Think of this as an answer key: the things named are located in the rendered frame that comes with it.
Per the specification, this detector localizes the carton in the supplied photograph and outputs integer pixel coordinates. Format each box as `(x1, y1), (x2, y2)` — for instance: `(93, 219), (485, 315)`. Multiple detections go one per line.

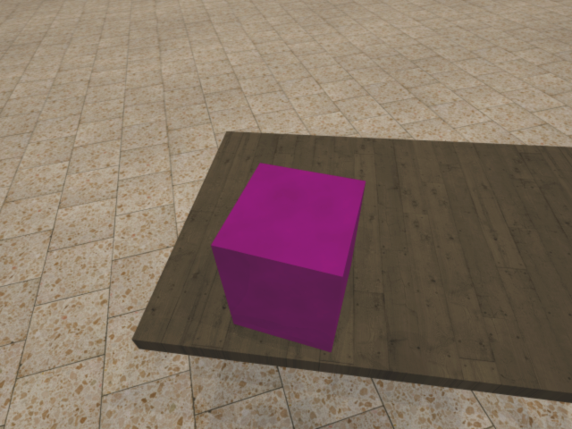
(211, 163), (366, 352)

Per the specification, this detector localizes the table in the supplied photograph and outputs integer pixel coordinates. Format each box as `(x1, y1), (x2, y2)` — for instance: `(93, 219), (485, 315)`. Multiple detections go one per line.
(132, 131), (572, 403)

